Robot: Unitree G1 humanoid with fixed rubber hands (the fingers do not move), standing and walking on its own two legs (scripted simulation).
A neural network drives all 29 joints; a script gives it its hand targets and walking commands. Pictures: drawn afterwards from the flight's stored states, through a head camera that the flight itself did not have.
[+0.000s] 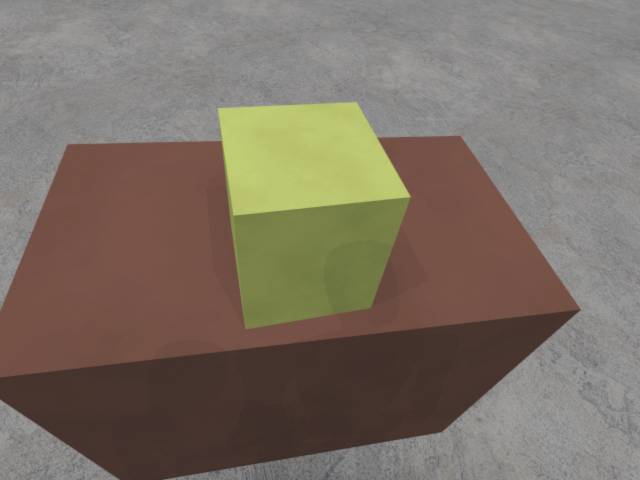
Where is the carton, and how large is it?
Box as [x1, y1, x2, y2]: [218, 102, 410, 328]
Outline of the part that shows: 356,102 218,108 231,228 245,328 367,308 371,305 410,196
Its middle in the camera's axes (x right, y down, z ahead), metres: -0.03 -0.04 +0.57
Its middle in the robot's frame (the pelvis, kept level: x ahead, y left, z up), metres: +0.46 +0.05 +0.07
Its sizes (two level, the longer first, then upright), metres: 0.205 0.197 0.237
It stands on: a pedestal, 0.71 m high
